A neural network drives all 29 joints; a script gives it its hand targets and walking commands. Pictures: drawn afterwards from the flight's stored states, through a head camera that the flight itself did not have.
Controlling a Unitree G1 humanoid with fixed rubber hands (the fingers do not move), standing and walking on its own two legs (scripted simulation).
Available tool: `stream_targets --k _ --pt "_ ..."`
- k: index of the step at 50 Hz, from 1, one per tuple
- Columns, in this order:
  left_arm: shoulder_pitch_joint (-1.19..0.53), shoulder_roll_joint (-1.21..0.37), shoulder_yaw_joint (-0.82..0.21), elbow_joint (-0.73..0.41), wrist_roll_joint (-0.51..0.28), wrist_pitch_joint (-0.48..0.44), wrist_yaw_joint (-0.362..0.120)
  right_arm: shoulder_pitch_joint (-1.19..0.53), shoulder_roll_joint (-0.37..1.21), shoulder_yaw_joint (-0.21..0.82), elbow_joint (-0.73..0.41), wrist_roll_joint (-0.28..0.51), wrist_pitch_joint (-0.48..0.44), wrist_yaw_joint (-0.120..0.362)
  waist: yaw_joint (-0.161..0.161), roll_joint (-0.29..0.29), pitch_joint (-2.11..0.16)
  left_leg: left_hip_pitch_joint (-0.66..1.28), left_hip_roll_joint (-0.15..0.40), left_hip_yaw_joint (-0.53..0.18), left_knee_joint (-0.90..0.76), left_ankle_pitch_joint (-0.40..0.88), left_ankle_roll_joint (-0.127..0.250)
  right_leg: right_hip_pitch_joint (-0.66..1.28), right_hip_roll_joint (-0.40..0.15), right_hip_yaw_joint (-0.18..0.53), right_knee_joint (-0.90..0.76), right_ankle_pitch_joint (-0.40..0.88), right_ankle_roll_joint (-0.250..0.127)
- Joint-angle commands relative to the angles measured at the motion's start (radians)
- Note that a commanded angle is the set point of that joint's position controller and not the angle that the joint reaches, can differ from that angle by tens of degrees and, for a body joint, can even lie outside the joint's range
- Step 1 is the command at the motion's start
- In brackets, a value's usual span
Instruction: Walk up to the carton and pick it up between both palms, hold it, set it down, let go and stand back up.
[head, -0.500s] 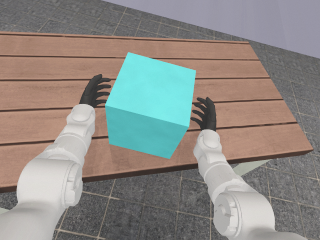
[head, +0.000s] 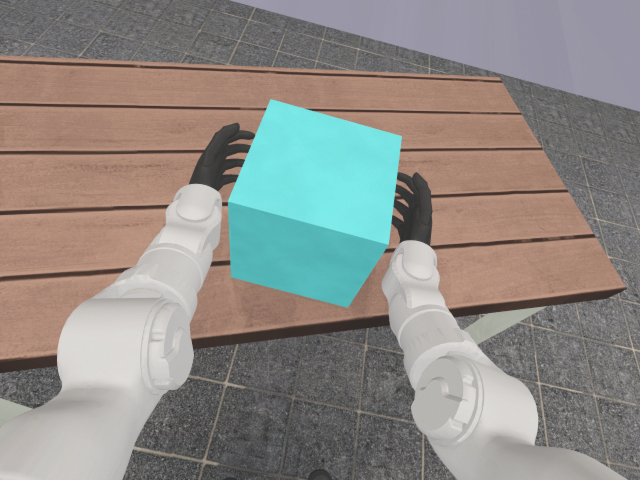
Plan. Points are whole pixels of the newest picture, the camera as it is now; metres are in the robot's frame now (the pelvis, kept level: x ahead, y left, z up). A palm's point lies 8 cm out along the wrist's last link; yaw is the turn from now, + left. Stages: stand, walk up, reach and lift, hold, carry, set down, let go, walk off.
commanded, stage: reach and lift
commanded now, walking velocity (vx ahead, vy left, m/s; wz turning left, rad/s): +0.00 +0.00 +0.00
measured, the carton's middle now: (311, 210) +0.46 -0.06 +0.02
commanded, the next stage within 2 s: none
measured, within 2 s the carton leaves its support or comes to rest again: neither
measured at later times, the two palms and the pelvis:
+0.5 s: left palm (209, 195) +0.47 +0.08 +0.05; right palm (416, 247) +0.39 -0.18 +0.04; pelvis +0.03 -0.03 +0.02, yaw +3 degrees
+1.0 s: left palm (209, 195) +0.47 +0.08 +0.05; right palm (413, 249) +0.38 -0.18 +0.04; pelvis +0.02 -0.03 +0.02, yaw +3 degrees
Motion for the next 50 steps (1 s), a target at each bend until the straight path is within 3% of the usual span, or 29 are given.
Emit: stream_targets --k 1,4,8,9,11,13,16,19,25,27,31,39,50 --pt "-0.504 -0.500 0.038 -0.012 0.199 -0.069 -0.124 -0.530 0.435 0.056 -0.158 -0.270 -0.056 0.194 0.010 0.229 -0.701 0.834 0.015 -0.013 -0.023 0.493 -0.163 0.137 0.027 -0.137 -0.077 0.306 -0.065" --pt "-0.457 -0.556 0.071 0.018 0.247 -0.080 -0.129 -0.480 0.461 0.055 -0.147 -0.324 -0.056 0.241 0.001 0.238 -0.662 0.877 0.028 -0.026 -0.057 0.528 -0.180 0.166 0.026 -0.140 -0.110 0.301 -0.072" --pt "-0.437 -0.576 0.083 0.016 0.271 -0.075 -0.124 -0.456 0.478 0.053 -0.124 -0.352 -0.073 0.248 -0.014 0.215 -0.623 0.888 0.033 -0.023 -0.079 0.566 -0.183 0.177 0.029 -0.139 -0.139 0.318 -0.065" --pt "-0.360 -0.608 0.062 -0.007 0.285 -0.085 -0.124 -0.376 0.519 0.096 -0.109 -0.346 -0.093 0.248 -0.010 0.179 -0.660 0.936 0.039 -0.032 -0.057 0.651 -0.194 0.205 0.041 -0.151 -0.107 0.395 -0.052" --pt "-0.335 -0.642 0.041 -0.018 0.285 -0.096 -0.123 -0.366 0.544 0.126 -0.058 -0.330 -0.130 0.244 -0.007 0.199 -0.648 0.949 0.044 -0.036 -0.032 0.776 -0.208 0.172 0.050 -0.153 -0.111 0.413 -0.055" --pt "-0.344 -0.635 0.049 -0.006 0.286 -0.096 -0.129 -0.380 0.557 0.144 -0.042 -0.320 -0.142 0.231 0.002 0.178 -0.599 0.878 0.029 -0.022 -0.036 0.718 -0.189 0.217 0.043 -0.141 -0.116 0.437 -0.062" --pt "-0.348 -0.624 0.048 0.037 0.266 -0.090 -0.153 -0.417 0.570 0.162 -0.057 -0.309 -0.142 0.212 0.006 0.135 -0.526 0.746 0.007 -0.003 -0.074 0.559 -0.154 0.325 0.021 -0.118 -0.099 0.498 -0.042" --pt "-0.361 -0.615 0.050 0.034 0.262 -0.088 -0.175 -0.411 0.584 0.165 -0.060 -0.311 -0.133 0.193 -0.002 0.133 -0.518 0.658 -0.010 0.009 -0.108 0.435 -0.133 0.415 0.002 -0.097 -0.081 0.562 -0.027" --pt "-0.348 -0.600 0.064 0.014 0.267 -0.074 -0.204 -0.388 0.609 0.181 -0.073 -0.310 -0.124 0.167 -0.001 0.125 -0.497 0.571 -0.025 0.016 -0.149 0.354 -0.110 0.531 -0.019 -0.077 -0.061 0.662 -0.008" --pt "-0.331 -0.614 0.058 0.019 0.263 -0.068 -0.210 -0.391 0.624 0.187 -0.081 -0.316 -0.134 0.159 -0.003 0.111 -0.506 0.562 -0.025 0.014 -0.149 0.356 -0.105 0.533 -0.021 -0.077 -0.059 0.691 -0.006" --pt "-0.311 -0.629 0.063 0.007 0.283 -0.054 -0.212 -0.379 0.627 0.186 -0.079 -0.320 -0.137 0.153 0.006 0.136 -0.525 0.566 -0.023 0.011 -0.154 0.368 -0.107 0.533 -0.021 -0.086 -0.055 0.705 -0.009" --pt "-0.299 -0.664 0.053 -0.021 0.299 -0.047 -0.197 -0.391 0.613 0.177 -0.092 -0.327 -0.157 0.160 0.027 0.149 -0.559 0.611 -0.011 0.010 -0.146 0.441 -0.119 0.489 -0.001 -0.102 -0.082 0.647 -0.035" --pt "-0.287 -0.698 0.036 -0.027 0.313 -0.031 -0.173 -0.407 0.577 0.140 -0.053 -0.314 -0.165 0.163 0.028 0.172 -0.529 0.685 0.002 0.003 -0.131 0.498 -0.145 0.394 0.022 -0.126 -0.129 0.516 -0.063"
